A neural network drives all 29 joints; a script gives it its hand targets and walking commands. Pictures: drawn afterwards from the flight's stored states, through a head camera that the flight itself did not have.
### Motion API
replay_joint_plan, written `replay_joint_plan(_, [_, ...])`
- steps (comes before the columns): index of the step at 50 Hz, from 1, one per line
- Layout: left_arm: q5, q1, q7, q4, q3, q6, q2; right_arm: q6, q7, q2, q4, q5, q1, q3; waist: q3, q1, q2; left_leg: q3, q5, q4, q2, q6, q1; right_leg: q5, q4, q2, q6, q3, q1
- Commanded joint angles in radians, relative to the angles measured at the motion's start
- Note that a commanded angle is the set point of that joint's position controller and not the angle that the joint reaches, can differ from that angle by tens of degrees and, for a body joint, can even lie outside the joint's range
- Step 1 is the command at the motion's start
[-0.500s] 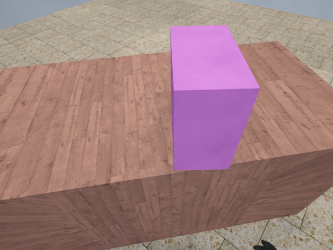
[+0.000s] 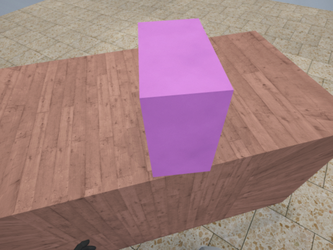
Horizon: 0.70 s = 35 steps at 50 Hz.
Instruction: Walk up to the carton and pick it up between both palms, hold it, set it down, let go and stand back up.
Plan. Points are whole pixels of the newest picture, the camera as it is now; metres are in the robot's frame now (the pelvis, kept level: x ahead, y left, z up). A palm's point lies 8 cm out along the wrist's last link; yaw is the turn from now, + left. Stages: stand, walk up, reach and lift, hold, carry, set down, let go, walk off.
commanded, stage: walk up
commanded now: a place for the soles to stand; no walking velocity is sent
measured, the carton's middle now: (175, 99) +0.47 +0.00 +0.10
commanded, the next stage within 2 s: reach and lift in 1.16 s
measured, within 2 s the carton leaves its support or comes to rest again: neither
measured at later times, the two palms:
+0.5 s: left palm out of the picture +0.06 +0.22 -0.11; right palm out of the picture +0.13 -0.27 -0.10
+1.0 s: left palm out of the picture +0.02 +0.23 -0.12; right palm out of the picture +0.14 -0.28 -0.10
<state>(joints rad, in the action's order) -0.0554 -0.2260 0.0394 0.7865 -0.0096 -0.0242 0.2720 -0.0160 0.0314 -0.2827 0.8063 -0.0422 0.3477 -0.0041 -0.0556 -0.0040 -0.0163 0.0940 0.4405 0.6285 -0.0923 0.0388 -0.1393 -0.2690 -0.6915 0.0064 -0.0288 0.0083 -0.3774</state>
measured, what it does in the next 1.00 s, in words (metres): steps on the spot: left foot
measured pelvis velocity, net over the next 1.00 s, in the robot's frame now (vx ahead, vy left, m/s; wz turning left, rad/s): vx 0.01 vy -0.04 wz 0.25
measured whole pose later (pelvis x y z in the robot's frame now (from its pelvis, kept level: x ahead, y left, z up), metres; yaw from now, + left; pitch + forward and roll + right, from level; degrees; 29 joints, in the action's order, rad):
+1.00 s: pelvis +0.01 -0.04 +0.01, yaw +15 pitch -1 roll -1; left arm -0.03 -0.17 0.01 0.88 0.02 -0.07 0.29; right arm -0.03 0.04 -0.26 0.76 -0.01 0.31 0.01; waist -0.07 0.01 -0.02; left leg -0.15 0.33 0.66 0.03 0.01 -0.30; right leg -0.28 -0.59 -0.03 -0.08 0.27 -0.29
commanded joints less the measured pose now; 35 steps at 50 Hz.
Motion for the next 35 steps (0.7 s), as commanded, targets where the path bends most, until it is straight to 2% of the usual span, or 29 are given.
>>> replay_joint_plan(1, [0.049,-0.129,-0.003,-0.022,-0.045,0.004,0.156,0.015,0.005,-0.013,-0.073,0.025,0.045,-0.002,0.062,0.073,-0.151,-0.022,0.188,0.203,0.097,-0.053,-0.232,0.169,0.359,-0.243,-0.17,-0.371,0.231])
replay_joint_plan(2, [0.045,-0.113,-0.013,-0.029,-0.044,-0.005,0.148,0.02,0.011,-0.012,-0.079,0.028,0.041,-0.003,0.042,0.079,-0.142,-0.057,0.297,0.263,0.094,-0.057,-0.281,0.119,0.388,-0.265,-0.205,-0.392,0.231])
replay_joint_plan(4, [0.024,-0.059,-0.032,-0.042,-0.037,-0.019,0.135,0.016,0.024,-0.015,-0.087,0.034,0.05,-0.009,0.015,0.069,-0.127,-0.102,0.272,0.305,0.075,-0.06,-0.313,0.192,0.372,-0.273,-0.236,-0.335,0.208])
replay_joint_plan(5, [0.013,-0.022,-0.036,-0.049,-0.031,-0.023,0.127,0.007,0.03,-0.023,-0.087,0.037,0.073,-0.015,0.026,0.048,-0.123,-0.097,0.213,0.247,0.069,-0.059,-0.275,0.246,0.349,-0.256,-0.23,-0.284,0.185])
replay_joint_plan(7, [0.001,0.067,-0.034,-0.061,-0.012,-0.029,0.108,-0.015,0.031,-0.022,-0.08,0.037,0.139,-0.021,0.082,-0.013,-0.091,-0.057,-0.012,0.02,0.073,-0.061,-0.119,0.323,0.275,-0.208,-0.18,-0.169,0.139])
replay_joint_plan(8, [0.001,0.116,-0.03,-0.062,-0.002,-0.033,0.104,-0.027,0.027,-0.009,-0.073,0.034,0.17,-0.021,0.105,-0.042,-0.076,-0.039,-0.2,-0.115,0.078,-0.069,-0.02,0.298,0.22,-0.186,-0.144,-0.117,0.102])
replay_joint_plan(9, [0.011,0.119,-0.025,-0.051,0.007,-0.032,0.093,-0.035,0.023,-0.01,-0.081,0.022,0.177,-0.019,0.124,-0.05,-0.05,-0.101,-0.323,-0.182,0.051,-0.083,0.068,0.219,0.173,-0.172,-0.098,-0.096,0.032])
replay_joint_plan(10, [0.018,0.095,-0.019,-0.051,0.023,-0.027,0.055,-0.037,0.026,-0.056,-0.103,0.003,0.161,-0.03,0.112,-0.035,0.065,-0.347,-0.328,-0.246,-0.099,-0.131,0.109,0.116,0.046,-0.116,-0.022,-0.04,-0.092])
replay_joint_plan(11, [0.023,0.04,-0.029,-0.033,0.027,-0.028,0.023,-0.025,0.03,-0.126,-0.133,0.021,0.065,-0.05,0.038,0.017,0.119,-0.521,-0.304,-0.319,-0.266,-0.21,-0.087,-0.168,0.012,-0.044,0.027,0.022,-0.02])
replay_joint_plan(12, [0.02,0.027,-0.039,-0.004,0.024,-0.035,0.027,-0.019,0.026,-0.161,-0.122,0.038,-0.011,-0.059,-0.005,0.032,0.164,-0.493,-0.321,-0.3,-0.28,-0.28,-0.24,-0.183,-0.022,-0.069,0.02,-0.016,0.121])
replay_joint_plan(13, [0.019,0.034,-0.039,0.003,0.025,-0.03,0.042,-0.017,0.016,-0.12,-0.123,0.04,-0.056,-0.044,-0.025,0.045,0.168,-0.422,-0.337,-0.282,-0.214,-0.254,-0.241,-0.133,0.054,-0.079,0.016,-0.034,0.115])
replay_joint_plan(14, [0.024,0.047,-0.039,0.008,0.019,-0.019,0.063,-0.015,0.007,-0.096,-0.117,0.036,-0.053,-0.035,-0.047,0.038,0.152,-0.353,-0.313,-0.269,-0.152,-0.211,-0.248,-0.033,0.133,-0.081,0.015,-0.028,0.126])
replay_joint_plan(15, [0.022,0.042,-0.037,0.018,0.011,-0.006,0.084,-0.017,0.0,-0.084,-0.119,0.031,-0.048,-0.027,-0.038,0.041,0.154,-0.304,-0.317,-0.24,-0.1,-0.164,-0.257,0.069,0.195,-0.093,0.007,-0.04,0.176])
replay_joint_plan(16, [0.016,0.025,-0.037,0.029,0.003,0.005,0.109,-0.024,-0.008,-0.068,-0.121,0.035,-0.028,-0.017,-0.002,0.038,0.142,-0.268,-0.336,-0.203,-0.063,-0.133,-0.262,0.159,0.218,-0.123,-0.008,-0.069,0.231])
replay_joint_plan(18, [0.033,0.016,-0.034,0.053,-0.005,0.012,0.135,-0.023,-0.013,-0.031,-0.106,0.04,0.02,-0.007,0.034,0.006,0.062,-0.207,-0.257,-0.14,0.01,-0.111,-0.173,0.122,0.259,-0.159,-0.031,-0.101,0.183])
replay_joint_plan(21, [0.043,0.058,-0.036,0.056,0.004,0.007,0.106,-0.016,-0.005,-0.025,-0.084,0.033,0.035,-0.004,0.024,-0.01,-0.006,-0.185,-0.229,-0.091,0.041,-0.103,-0.129,0.061,0.353,-0.187,-0.031,-0.116,0.138])
replay_joint_plan(24, [0.038,0.066,-0.038,0.061,0.006,-0.004,0.106,-0.018,0.006,-0.034,-0.072,0.031,0.031,-0.002,0.013,-0.008,-0.035,-0.188,-0.215,-0.096,0.046,-0.098,-0.142,0.02,0.38,-0.189,-0.032,-0.08,0.139])
replay_joint_plan(30, [0.035,0.077,-0.036,0.063,0.004,-0.021,0.118,-0.026,0.016,-0.059,-0.065,0.034,0.006,-0.002,0.033,0.009,-0.035,-0.208,-0.236,-0.08,0.051,-0.095,-0.191,-0.05,0.369,-0.194,-0.045,-0.02,0.185])
replay_joint_plan(35, [0.035,0.098,-0.039,0.057,0.002,-0.038,0.133,-0.029,0.016,-0.071,-0.076,0.035,0.013,-0.006,0.031,0.012,-0.009,-0.239,-0.244,-0.059,0.056,-0.1,-0.226,-0.133,0.34,-0.199,-0.063,0.021,0.176])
